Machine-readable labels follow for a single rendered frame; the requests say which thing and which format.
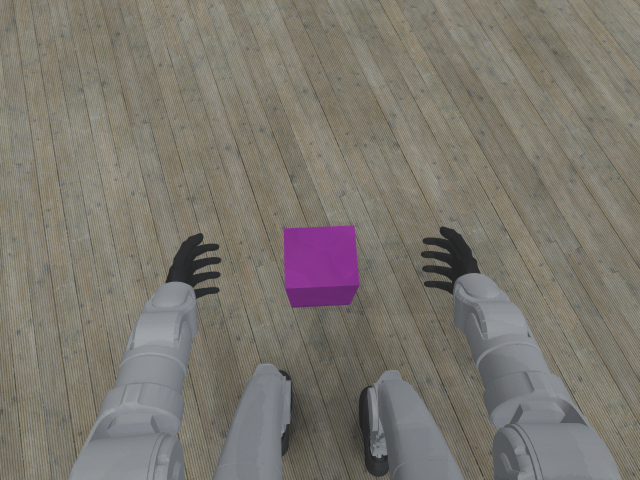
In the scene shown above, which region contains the robot left upper arm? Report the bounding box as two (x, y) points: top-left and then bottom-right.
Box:
(71, 432), (186, 480)

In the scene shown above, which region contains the robot right upper arm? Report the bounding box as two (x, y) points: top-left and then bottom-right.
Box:
(492, 423), (619, 480)

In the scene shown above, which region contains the carton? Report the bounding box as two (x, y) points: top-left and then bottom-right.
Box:
(284, 225), (359, 308)

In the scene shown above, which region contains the right robot thigh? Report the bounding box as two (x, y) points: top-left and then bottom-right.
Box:
(367, 380), (464, 480)

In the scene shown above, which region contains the left robot hand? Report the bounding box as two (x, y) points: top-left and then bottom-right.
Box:
(165, 233), (221, 299)

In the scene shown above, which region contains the left robot forearm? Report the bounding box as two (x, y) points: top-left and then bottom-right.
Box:
(68, 282), (198, 480)

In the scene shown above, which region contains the right robot forearm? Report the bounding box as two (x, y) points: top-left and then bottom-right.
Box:
(453, 273), (621, 480)

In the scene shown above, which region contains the right robot hand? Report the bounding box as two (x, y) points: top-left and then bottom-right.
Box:
(421, 226), (481, 295)

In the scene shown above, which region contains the robot right foot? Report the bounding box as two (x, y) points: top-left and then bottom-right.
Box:
(359, 386), (389, 477)

